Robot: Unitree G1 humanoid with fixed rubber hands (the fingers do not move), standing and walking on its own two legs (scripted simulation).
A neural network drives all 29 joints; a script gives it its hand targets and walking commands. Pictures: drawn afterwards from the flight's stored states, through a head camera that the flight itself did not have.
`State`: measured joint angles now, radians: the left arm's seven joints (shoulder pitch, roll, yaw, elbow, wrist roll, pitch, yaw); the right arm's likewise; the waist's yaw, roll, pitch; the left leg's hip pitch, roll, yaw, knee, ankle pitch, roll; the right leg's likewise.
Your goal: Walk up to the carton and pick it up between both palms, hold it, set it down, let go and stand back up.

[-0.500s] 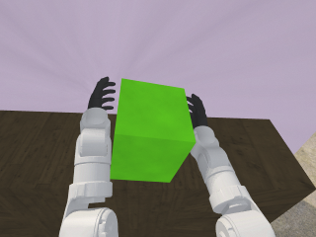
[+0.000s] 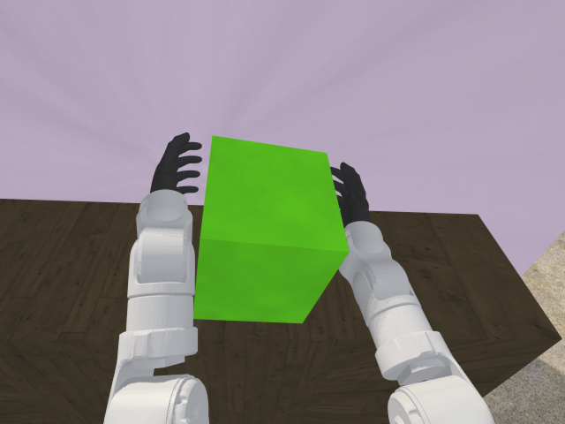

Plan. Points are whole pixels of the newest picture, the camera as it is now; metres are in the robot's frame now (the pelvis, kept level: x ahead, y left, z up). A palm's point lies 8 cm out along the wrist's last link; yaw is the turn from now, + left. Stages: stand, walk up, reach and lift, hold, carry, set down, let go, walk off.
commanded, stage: reach and lift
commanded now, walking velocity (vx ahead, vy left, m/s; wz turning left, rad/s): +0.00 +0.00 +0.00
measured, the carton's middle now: (260, 235) +0.35 +0.00 +0.12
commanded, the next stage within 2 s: hold in 0.14 s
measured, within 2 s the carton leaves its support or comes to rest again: neither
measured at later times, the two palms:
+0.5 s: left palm (143, 188) +0.35 +0.14 +0.21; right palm (344, 209) +0.34 -0.11 +0.17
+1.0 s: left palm (151, 187) +0.35 +0.13 +0.21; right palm (349, 209) +0.35 -0.12 +0.17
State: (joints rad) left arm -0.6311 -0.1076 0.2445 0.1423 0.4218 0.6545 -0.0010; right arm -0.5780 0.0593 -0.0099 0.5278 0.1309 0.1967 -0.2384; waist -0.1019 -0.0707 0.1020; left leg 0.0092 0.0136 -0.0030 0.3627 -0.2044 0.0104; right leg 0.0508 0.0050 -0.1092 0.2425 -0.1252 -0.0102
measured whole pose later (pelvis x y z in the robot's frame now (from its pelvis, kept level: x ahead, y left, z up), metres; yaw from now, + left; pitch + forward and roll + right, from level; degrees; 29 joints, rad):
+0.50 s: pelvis -0.01 +0.00 +0.00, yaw +0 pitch -12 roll -1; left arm -0.67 -0.11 0.29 0.09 0.45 0.76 -0.04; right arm -0.63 0.07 -0.02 0.52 0.14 0.28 -0.24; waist -0.07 -0.07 0.10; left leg 0.06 0.01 0.00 0.35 -0.19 0.01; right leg 0.09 0.00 -0.11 0.26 -0.13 -0.02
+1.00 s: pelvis -0.01 -0.01 +0.00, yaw +0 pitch -12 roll -1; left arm -0.66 -0.11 0.29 0.07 0.45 0.75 -0.05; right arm -0.62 0.06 0.02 0.50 0.16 0.26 -0.26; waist -0.08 -0.07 0.11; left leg 0.05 0.02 0.00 0.35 -0.19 0.00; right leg 0.09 0.01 -0.11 0.25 -0.13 -0.02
